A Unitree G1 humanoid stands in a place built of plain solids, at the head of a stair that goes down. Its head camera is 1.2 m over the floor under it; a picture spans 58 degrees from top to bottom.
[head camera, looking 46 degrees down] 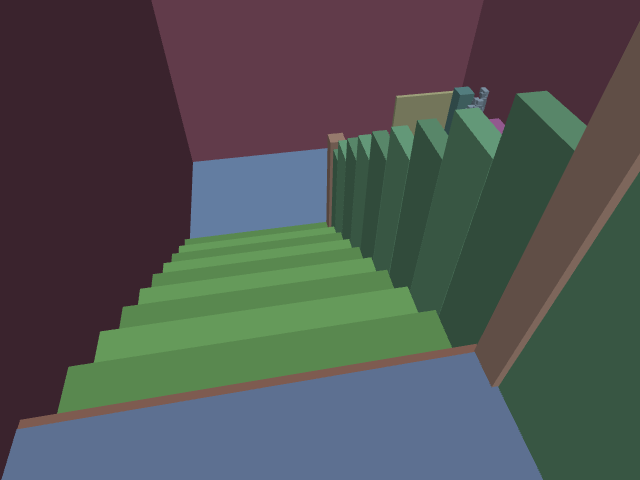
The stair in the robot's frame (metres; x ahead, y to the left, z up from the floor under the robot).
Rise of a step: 0.18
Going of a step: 0.26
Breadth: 1.34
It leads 10 degrees to the left of straight ahead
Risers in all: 10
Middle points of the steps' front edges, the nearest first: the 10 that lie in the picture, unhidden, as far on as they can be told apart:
0.59 0.17 0.00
0.85 0.21 -0.18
1.10 0.26 -0.37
1.36 0.31 -0.55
1.61 0.35 -0.73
1.86 0.40 -0.92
2.12 0.44 -1.10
2.37 0.49 -1.28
2.63 0.53 -1.47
2.88 0.58 -1.65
